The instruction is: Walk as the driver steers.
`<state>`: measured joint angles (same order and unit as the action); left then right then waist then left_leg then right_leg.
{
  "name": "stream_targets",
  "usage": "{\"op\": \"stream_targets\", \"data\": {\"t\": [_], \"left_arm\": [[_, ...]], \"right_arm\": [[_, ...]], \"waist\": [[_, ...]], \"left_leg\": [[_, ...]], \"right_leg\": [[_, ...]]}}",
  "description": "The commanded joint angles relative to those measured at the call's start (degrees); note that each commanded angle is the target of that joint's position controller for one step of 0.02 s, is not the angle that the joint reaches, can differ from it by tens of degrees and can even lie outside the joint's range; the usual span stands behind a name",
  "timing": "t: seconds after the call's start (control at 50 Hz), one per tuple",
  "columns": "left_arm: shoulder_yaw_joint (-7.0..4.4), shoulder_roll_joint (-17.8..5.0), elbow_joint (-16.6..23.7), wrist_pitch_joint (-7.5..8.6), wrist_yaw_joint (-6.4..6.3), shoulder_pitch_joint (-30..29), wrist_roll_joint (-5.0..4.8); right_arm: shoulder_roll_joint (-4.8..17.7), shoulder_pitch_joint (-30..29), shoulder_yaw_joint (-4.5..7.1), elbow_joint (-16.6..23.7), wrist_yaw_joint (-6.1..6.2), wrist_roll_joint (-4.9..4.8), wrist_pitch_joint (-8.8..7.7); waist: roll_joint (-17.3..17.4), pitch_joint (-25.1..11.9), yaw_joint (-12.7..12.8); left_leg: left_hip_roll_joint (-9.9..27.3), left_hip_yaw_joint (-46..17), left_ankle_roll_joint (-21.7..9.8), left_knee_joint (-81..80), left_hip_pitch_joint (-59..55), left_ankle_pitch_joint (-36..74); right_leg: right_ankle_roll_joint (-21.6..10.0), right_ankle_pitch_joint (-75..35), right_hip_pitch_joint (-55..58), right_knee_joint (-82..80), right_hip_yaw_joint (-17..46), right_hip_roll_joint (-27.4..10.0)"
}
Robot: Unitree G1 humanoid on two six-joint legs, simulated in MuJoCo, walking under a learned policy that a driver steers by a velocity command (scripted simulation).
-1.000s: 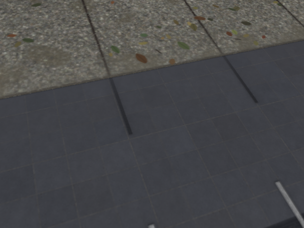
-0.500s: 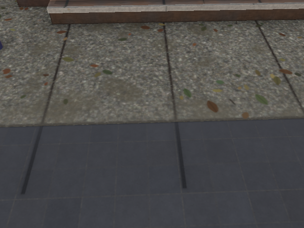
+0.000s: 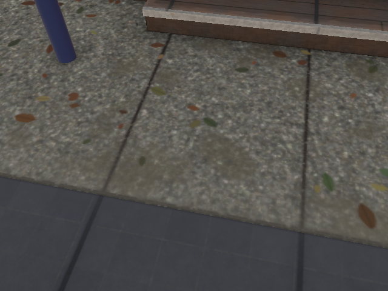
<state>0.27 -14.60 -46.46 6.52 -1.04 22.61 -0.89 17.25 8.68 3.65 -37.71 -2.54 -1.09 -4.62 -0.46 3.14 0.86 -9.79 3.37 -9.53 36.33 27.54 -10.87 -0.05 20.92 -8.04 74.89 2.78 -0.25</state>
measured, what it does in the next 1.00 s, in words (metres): walks ahead, turning left: right foot, then left foot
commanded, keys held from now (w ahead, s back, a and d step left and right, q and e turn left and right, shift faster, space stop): w+q+shift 0.16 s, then shift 0.84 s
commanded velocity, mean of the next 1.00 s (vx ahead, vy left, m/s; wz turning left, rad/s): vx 0.39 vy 0.00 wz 0.34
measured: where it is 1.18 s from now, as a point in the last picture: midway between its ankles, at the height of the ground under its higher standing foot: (210, 267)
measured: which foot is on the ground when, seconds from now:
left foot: down 0.00-0.34, up 0.36-0.66, down 0.68-1.00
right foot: up 0.00-0.30, down 0.32-1.00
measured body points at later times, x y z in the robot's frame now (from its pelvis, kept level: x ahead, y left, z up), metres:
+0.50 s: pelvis +0.40 -0.04 +0.02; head +0.46 -0.01 +0.46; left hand +0.49 +0.24 -0.09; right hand +0.58 -0.28 -0.09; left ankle +0.31 +0.07 -0.61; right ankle +0.54 -0.12 -0.71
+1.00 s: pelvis +0.51 +0.02 +0.03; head +0.51 +0.03 +0.48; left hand +0.51 +0.29 -0.11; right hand +0.74 -0.15 -0.08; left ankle +0.50 +0.13 -0.71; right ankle +0.54 -0.12 -0.71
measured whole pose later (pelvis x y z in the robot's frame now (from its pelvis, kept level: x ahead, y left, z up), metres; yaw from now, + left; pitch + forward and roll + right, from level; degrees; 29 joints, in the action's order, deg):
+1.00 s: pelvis +0.51 +0.02 +0.03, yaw +19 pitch -1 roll -1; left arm -0.3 -14.3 -49.0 1.2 -0.5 13.1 0.9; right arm 12.0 7.8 0.5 -43.7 0.6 0.8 0.4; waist 0.0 0.8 1.5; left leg -1.9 -3.5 -1.4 32.3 16.6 -14.8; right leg 1.9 17.2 -11.5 29.5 -1.7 -1.6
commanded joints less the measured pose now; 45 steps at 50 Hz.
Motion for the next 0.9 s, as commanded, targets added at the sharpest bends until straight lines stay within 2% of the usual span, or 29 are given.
{"op": "stream_targets", "data": {"t": [0.02, 0.04, 0.08, 0.1, 0.14, 0.18, 0.22, 0.26, 0.28, 0.3, 0.32, 0.34, 0.36, 0.38, 0.4, 0.42, 0.44, 0.48, 0.52, 0.56, 0.62, 0.66, 0.68, 0.7, 0.72, 0.74, 0.78, 0.82, 0.9], "left_arm": [[-1.33, -7.17, 11.36, 4.4, 0.44, -9.25, -0.05], [-1.46, -6.86, 10.83, 3.61, 0.82, -6.78, 0.7], [-1.75, -7.15, 11.18, 2.2, 1.28, -6.44, 1.58], [-1.61, -7.09, 12.56, 1.91, 1.33, -9.09, 2.02], [-0.86, -5.29, 16.42, 2.22, 1.4, -18.47, 3.32], [-0.43, -2.91, 18.27, 2.51, 1.78, -24.04, 3.34], [-1.54, -4.27, 19.18, 2.66, 1.67, -26.19, 2.52], [-2.47, -5.6, 20.34, 2.68, 1.53, -28.49, 1.94], [-3.23, -6.7, 20.39, 2.77, 1.4, -27.57, 2.03], [-4.14, -7.9, 19.8, 2.86, 1.27, -23.41, 2.2], [-4.85, -9.02, 17.66, 2.94, 1.25, -13.16, 2.47], [-5.11, -12.53, 15.27, 2.79, 1.37, -1.36, 3.45], [-4.88, -12.22, 12.26, 2.27, 2.75, 2.37, 3.27], [-5.1, -10.3, 13.53, 1.01, 2.96, 1.11, 2.38], [-4.49, -7.74, 14.32, -0.26, 2.34, -3.8, 2.15], [-3.26, -5.32, 13.92, -1.04, 1.86, -9.04, 2.04], [-2.89, -5.48, 12.79, -1.05, 1.59, -10.84, 2.07], [-2.81, -5.38, 10.96, -1.18, 1.81, -13.51, 2.37], [-3.35, -6.66, 9.62, -1.41, 2.05, -16.29, 2.05], [-4.02, -8.16, 7.64, -1.95, 1.84, -15.14, 1.09], [-3.82, -8.22, 6.33, -2.58, 1.74, -15.73, 0.35], [-2.94, -6.47, 5.31, -2.84, 1.97, -15.34, 0.3], [-2.05, -4.34, 4.46, -2.88, 2.22, -13.3, 1.09], [-1.72, -3.56, 3.88, -2.95, 2.6, -7.29, 2.37], [-1.3, -2.24, 3.31, -3.76, 2.05, -4.86, 1.87], [-1.5, -3.74, 3.1, -4.6, 1.49, -6.97, 1.78], [-2.01, -5.39, 2.36, -5.85, 0.62, -8.09, 2.46], [-2.1, -6.26, 1.69, -5.89, 0.42, -6.74, 2.67], [-1.95, -5.92, 0.57, -4.54, 0.49, -7.65, 2.02]], "right_arm": [[5.35, 12.49, 1.86, -0.44, 0.61, 1.28, -1.32], [4.42, 8.97, 1.4, 0.4, 0.88, 1.76, -1.25], [3.29, 7.39, 1.08, 0.21, 1.34, 0.28, -0.87], [3.41, 7.41, 1.01, 0.01, 1.78, -0.4, -0.91], [4.81, 8.01, 1.33, -0.5, 2.99, -0.8, -1.1], [6.19, 11.21, 2.01, -2.41, 3.48, -0.94, -0.83], [6.46, 16.84, 2.27, -5.02, 3.65, -1.15, -0.19], [4.74, 20.69, 1.93, -7.27, 4.0, -1.22, 0.92], [4.44, 21.31, 1.92, -7.87, 4.28, -0.9, 1.43], [5.36, 19.89, 2.18, -7.73, 4.49, -0.58, 1.83], [6.1, 16.21, 2.25, -6.34, 4.57, -0.11, 2.11], [1.61, 17.46, 0.78, -4.01, 4.12, 1.83, 2.11], [-1.34, 29.3, -1.28, -5.53, 2.83, -0.16, 1.71], [4.47, 29.36, -0.57, -7.48, 2.47, -0.81, 2.54], [7.52, 19.67, 0.32, -4.72, 2.67, -1.27, 3.34], [7.29, 12.57, 0.27, -2.6, 3.27, -0.39, 3.73], [5.87, 9.91, 0.08, -1.36, 3.6, 0.07, 3.96], [2.0, 11.83, -0.73, -1.62, 3.76, 0.34, 4.63], [-1.0, 12.84, -1.78, -2.58, 4.21, 0.88, 4.39], [-0.72, 12.02, -1.93, -2.92, 3.79, 1.31, 4.05], [1.55, 8.75, -1.25, -2.42, 3.15, 1.49, 4.61], [2.86, 5.83, -0.65, -1.32, 3.06, 2.64, 5.1], [4.37, 4.66, -0.48, -0.12, 3.31, 3.25, 5.27], [8.59, 1.74, 0.11, 1.55, 3.9, 3.26, 5.7], [5.59, -0.41, -0.71, 1.12, 3.93, 3.21, 6.05], [3.75, -3.27, -1.08, 1.56, 3.54, 2.91, 5.98], [2.73, -4.95, -1.57, 1.26, 3.02, 2.96, 5.38], [3.13, -3.24, -1.43, 0.07, 2.95, 2.5, 4.77], [2.47, -1.91, -1.37, -1.35, 3.38, 2.02, 4.14]], "waist": [[-5.79, -5.46, -2.48], [-3.65, -2.34, 1.21], [-0.28, 1.46, 3.61], [-0.11, 3.54, 3.52], [0.15, 6.99, 0.7], [0.44, 6.52, -2.88], [2.07, 3.9, -5.94], [4.18, 1.92, -7.42], [5.31, -0.27, -6.4], [6.72, -3.89, -2.63], [7.97, -10.06, 3.83], [-1.12, -22.23, 5.82], [-24.09, -36.48, 2.77], [-14.29, -39.83, 4.8], [-8.67, -30.84, 5.44], [-0.55, -19.54, 3.74], [-0.58, -13.43, 1.7], [-2.56, -8.68, -2.08], [-3.4, -10.22, -3.48], [-5.16, -13.04, -3.1], [-4.91, -12.0, -3.52], [-5.19, -8.7, -3.59], [-2.38, -7.38, -3.24], [6.73, -7.89, 1.37], [11.43, -9.25, 2.34], [9.87, -5.54, 1.79], [8.38, -1.83, 1.55], [5.71, -0.78, 1.36], [1.84, -5.24, 0.42]], "left_leg": [[18.52, -40.52, -11.41, -23.53, -31.92, -10.14], [15.34, -36.3, -11.34, -24.88, -23.83, -7.3], [12.51, -31.61, -11.04, -26.49, -14.04, -4.47], [11.42, -29.12, -10.57, -27.55, -8.08, -3.24], [7.76, -24.43, -8.89, -28.03, 2.38, 1.79], [5.8, -21.56, -5.03, -26.13, 8.21, 2.03], [7.07, -23.26, -2.56, -22.07, 1.52, 4.46], [8.02, -24.89, -0.45, -15.28, -10.43, 11.25], [8.6, -25.58, 0.7, -10.49, -15.63, 19.82], [8.51, -24.86, 2.96, -3.43, -18.68, 29.99], [7.67, -23.03, 6.06, 8.86, -17.54, 33.63], [4.49, -19.53, 9.85, 31.42, -6.17, 10.08], [-1.84, -18.81, 12.99, 53.7, 6.7, -29.45], [3.76, -22.04, 13.44, 58.7, 10.2, -26.32], [6.73, -17.4, 13.62, 55.61, 12.33, -22.77], [8.32, -13.19, 13.73, 49.78, 12.92, -20.49], [9.71, -12.57, 13.48, 45.4, 11.98, -19.24], [11.71, -10.9, 13.03, 32.59, 3.69, -19.61], [11.35, -7.54, 13.11, 18.02, -5.42, -13.53], [10.84, -6.93, 12.7, 9.47, -11.14, -2.71], [10.11, -6.47, 10.46, 0.2, -18.33, 7.46], [10.28, -7.13, 7.97, -5.57, -23.04, 8.92], [14.28, -11.64, 6.13, -10.21, -25.06, 12.98], [22.16, -19.53, 2.41, -12.44, -24.65, 16.14], [23.43, -20.83, -0.75, -16.03, -16.66, -0.19], [18.96, -19.25, 1.35, -17.67, -11.03, -13.53], [15.39, -16.51, 4.84, -17.44, -7.42, -16.78], [14.16, -15.01, 5.88, -15.49, -8.19, -10.96], [13.12, -12.58, 5.44, -9.09, -15.76, 9.12]], "right_leg": [[-2.21, -1.96, -34.92, 3.03, 7.04, -3.53], [-1.49, -2.72, -31.36, 0.05, 7.29, -4.51], [0.41, -2.39, -29.36, -5.96, 5.06, -5.81], [1.42, -3.89, -27.48, -11.53, 3.5, -6.01], [3.13, -15.88, -21.51, -24.54, -0.27, -3.81], [3.13, -31.05, -10.44, -37.04, -2.65, -0.7], [3.01, -39.43, -7.48, -43.5, -2.23, 1.3], [2.02, -37.84, -10.17, -48.05, -1.5, 2.36], [0.86, -35.37, -9.36, -48.82, -1.96, 3.46], [-0.45, -35.5, -4.84, -49.93, -3.0, 4.07], [-2.06, -42.56, 5.53, -48.54, -2.17, 0.87], [-8.23, -68.26, 26.13, -37.51, 8.74, -13.58], [-22.14, -70.9, 42.05, -40.9, 36.22, -30.9], [-21.1, -49.75, 41.54, -43.23, 39.38, -28.64], [-18.15, -42.03, 33.0, -45.96, 30.2, -24.05], [-15.66, -43.99, 19.98, -48.68, 22.08, -19.6], [-15.52, -46.86, 10.72, -50.48, 19.64, -18.36], [-13.85, -49.23, -2.4, -54.63, 12.31, -14.09], [-13.46, -55.79, -8.77, -56.4, 6.12, -12.15], [-13.55, -54.65, -7.91, -56.25, 3.58, -12.03], [-11.55, -35.55, -11.02, -56.23, 2.92, -11.91], [-7.83, -16.65, -15.74, -54.88, 2.78, -9.39], [-4.37, -7.89, -17.91, -52.66, 1.61, -7.02], [-0.84, 3.62, -17.92, -46.83, -2.63, -1.83], [0.66, 3.15, -11.73, -45.55, -4.26, -0.87], [1.11, -1.37, -8.32, -46.62, -4.32, -0.89], [1.48, -5.05, -7.17, -48.22, -4.13, -1.34], [1.26, -5.71, -7.27, -49.44, -3.37, -2.18], [1.56, -10.83, -7.21, -49.7, -3.12, -2.9]]}}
